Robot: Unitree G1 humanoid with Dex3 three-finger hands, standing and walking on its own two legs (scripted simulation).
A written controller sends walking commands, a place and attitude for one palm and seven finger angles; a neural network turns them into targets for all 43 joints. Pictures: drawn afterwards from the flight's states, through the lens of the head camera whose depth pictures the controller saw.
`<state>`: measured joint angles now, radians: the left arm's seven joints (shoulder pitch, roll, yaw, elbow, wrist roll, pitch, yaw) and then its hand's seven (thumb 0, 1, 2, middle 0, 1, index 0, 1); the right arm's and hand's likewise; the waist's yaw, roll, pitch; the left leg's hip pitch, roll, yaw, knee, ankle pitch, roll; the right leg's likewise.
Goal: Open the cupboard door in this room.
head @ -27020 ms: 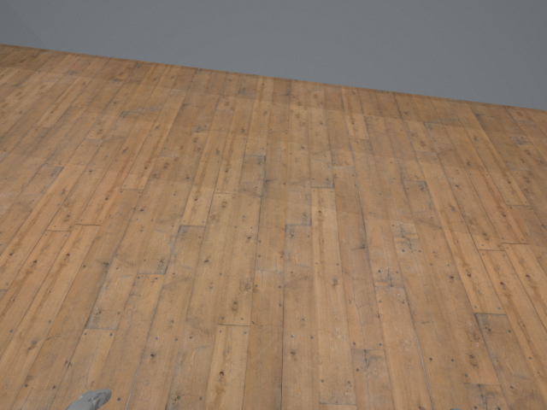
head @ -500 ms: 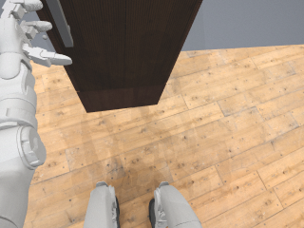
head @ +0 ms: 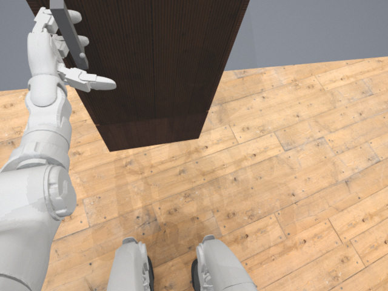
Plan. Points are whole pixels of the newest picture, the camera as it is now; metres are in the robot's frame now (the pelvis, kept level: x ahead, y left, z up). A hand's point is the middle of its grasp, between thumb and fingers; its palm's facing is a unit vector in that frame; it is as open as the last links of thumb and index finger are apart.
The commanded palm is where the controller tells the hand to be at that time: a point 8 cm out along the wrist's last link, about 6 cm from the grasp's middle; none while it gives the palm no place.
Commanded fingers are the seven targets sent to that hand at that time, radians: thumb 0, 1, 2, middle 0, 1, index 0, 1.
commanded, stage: slide the fingers in behind the handle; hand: left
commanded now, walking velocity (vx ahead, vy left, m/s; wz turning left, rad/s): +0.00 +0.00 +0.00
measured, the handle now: (71, 31) +0.61 +0.17 +0.08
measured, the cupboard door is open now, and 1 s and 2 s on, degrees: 0 0 23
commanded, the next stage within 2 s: close the thumb around the handle in 0.42 s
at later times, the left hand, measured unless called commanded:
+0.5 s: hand (83, 55) +0.56 +0.15 +0.07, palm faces +0.09 -1.00 -0.01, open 13.9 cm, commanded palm +0.53 +0.18 +0.06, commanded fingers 0.00 -0.50 0.30 -0.30 -1.20 -0.30 -1.20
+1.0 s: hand (82, 55) +0.56 +0.15 +0.06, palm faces +0.10 -1.00 +0.00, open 7.9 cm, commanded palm +0.54 +0.18 +0.06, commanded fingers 0.00 0.90 0.90 -0.40 -1.35 -0.40 -1.35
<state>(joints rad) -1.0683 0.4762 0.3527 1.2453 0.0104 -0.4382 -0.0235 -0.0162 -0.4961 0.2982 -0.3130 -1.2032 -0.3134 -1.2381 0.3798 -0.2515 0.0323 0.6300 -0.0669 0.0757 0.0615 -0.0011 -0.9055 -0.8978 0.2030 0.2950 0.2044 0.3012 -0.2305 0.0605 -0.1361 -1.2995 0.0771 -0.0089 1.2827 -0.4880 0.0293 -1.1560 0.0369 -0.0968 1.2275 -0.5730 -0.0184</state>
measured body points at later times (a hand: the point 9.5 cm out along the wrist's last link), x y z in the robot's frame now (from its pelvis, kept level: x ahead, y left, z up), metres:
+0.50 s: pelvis +0.00 -0.01 +0.00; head +0.17 +0.01 +0.42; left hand +0.55 +0.20 +0.07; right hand -0.02 -0.27 -0.11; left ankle +0.05 +0.10 -0.62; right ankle +0.00 -0.12 -0.62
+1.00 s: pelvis +0.00 -0.01 +0.00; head +0.17 +0.02 +0.42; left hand +0.55 +0.21 +0.07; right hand -0.01 -0.26 -0.11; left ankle +0.05 +0.10 -0.62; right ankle +0.00 -0.12 -0.62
